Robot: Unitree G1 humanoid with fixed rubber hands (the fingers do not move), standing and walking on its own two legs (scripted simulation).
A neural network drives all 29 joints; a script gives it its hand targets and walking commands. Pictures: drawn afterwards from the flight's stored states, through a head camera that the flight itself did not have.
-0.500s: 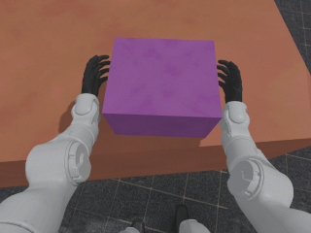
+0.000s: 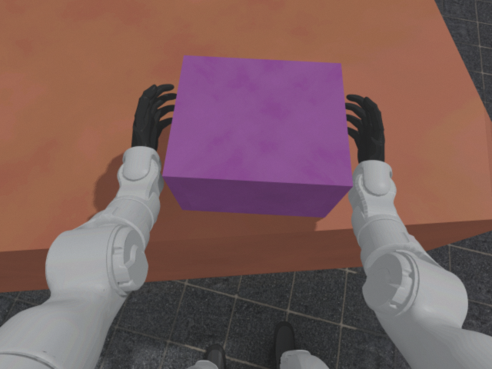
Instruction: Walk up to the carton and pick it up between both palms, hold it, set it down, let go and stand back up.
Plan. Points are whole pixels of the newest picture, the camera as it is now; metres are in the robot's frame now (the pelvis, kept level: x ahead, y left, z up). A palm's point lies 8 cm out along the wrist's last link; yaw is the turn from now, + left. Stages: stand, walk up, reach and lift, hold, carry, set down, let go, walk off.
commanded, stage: reach and lift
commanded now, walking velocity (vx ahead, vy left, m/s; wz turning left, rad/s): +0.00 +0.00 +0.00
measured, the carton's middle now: (257, 140) +0.48 -0.02 -0.02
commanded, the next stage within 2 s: none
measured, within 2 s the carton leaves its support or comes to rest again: leaves its support in 1.18 s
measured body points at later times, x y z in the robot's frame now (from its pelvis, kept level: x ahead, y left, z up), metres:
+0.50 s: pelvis +0.00 +0.00 +0.00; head +0.15 +0.00 +0.42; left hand +0.47 +0.16 +0.02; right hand +0.44 -0.20 +0.02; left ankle -0.05 +0.11 -0.73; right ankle +0.02 -0.13 -0.73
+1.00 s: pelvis -0.02 +0.00 +0.00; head +0.09 -0.01 +0.43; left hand +0.42 +0.16 +0.02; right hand +0.41 -0.20 +0.02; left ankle -0.05 +0.11 -0.73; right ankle +0.02 -0.13 -0.73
